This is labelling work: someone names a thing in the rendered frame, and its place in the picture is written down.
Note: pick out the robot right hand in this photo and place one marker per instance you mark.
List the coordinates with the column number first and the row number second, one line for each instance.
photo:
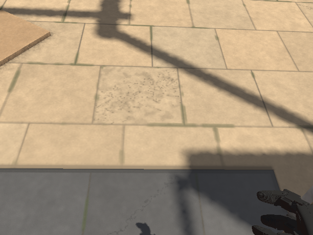
column 301, row 224

